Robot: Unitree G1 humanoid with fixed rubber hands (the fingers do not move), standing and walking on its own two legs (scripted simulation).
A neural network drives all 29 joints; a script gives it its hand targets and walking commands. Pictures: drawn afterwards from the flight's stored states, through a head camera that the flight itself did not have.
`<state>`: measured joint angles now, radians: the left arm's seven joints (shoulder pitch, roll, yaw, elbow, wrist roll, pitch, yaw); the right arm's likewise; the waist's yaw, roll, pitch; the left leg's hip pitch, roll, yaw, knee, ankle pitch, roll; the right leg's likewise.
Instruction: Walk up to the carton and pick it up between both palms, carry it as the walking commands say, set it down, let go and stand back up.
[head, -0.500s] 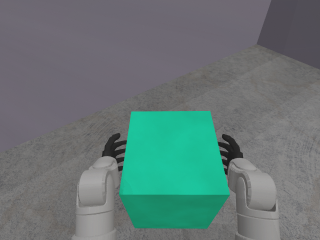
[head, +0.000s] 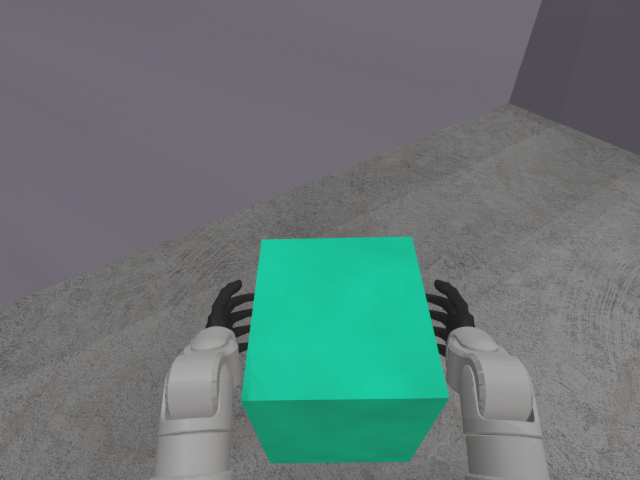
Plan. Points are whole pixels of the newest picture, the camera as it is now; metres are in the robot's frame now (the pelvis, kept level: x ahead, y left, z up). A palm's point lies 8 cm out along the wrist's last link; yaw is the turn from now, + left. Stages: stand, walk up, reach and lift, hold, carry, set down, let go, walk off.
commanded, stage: carry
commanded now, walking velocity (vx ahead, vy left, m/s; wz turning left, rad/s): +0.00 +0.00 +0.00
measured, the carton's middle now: (338, 354) +0.30 +0.00 +0.00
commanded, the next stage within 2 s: none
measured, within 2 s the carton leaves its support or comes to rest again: neither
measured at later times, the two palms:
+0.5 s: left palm (224, 362) +0.25 +0.14 +0.06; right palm (467, 362) +0.25 -0.15 +0.06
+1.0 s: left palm (227, 372) +0.24 +0.14 +0.05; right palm (471, 373) +0.24 -0.15 +0.05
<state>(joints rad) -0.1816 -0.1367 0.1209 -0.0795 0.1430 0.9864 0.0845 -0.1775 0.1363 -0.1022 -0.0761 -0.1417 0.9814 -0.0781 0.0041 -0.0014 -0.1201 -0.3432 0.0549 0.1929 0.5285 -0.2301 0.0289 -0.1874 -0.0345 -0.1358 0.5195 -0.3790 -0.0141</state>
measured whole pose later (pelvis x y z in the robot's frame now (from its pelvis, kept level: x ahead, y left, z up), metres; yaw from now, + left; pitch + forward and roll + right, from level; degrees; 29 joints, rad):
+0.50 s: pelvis -0.03 +0.00 +0.00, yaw +0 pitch +2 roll +0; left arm -0.17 -0.14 0.12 0.00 0.15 0.88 0.09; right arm -0.17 0.14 -0.11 0.00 -0.15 0.88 -0.07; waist 0.00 0.00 -0.11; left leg -0.37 0.07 0.18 0.51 -0.18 0.03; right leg -0.23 -0.02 -0.14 0.52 -0.34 -0.03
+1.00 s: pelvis -0.04 -0.01 +0.00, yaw +0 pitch +2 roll +0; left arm -0.16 -0.13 0.12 0.05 0.15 0.81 0.08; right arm -0.16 0.13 -0.12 0.05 -0.16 0.80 -0.06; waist 0.00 0.01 -0.10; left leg -0.38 0.07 0.18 0.50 -0.16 0.02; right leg -0.24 -0.01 -0.15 0.53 -0.33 -0.04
